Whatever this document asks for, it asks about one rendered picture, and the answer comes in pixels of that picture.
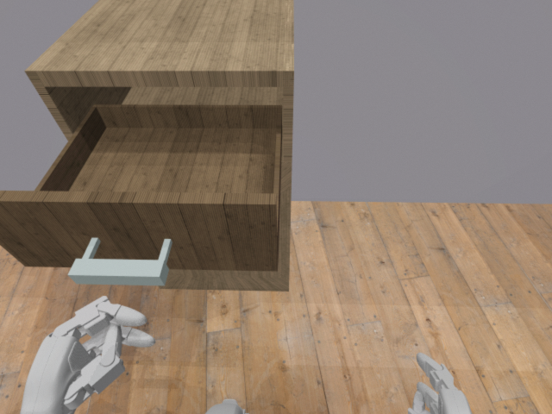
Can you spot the drawer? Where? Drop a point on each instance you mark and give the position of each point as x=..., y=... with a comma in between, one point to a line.
x=132, y=175

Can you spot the left robot hand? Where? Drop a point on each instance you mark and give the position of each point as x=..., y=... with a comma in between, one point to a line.
x=51, y=386

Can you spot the robot left shin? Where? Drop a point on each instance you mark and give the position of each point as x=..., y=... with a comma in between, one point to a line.
x=230, y=401

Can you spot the handle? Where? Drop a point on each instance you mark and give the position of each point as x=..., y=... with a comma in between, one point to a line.
x=89, y=271

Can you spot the cabinet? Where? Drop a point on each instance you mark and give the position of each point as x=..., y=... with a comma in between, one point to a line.
x=181, y=52

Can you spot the right robot hand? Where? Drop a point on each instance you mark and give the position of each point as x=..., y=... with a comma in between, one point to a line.
x=448, y=401

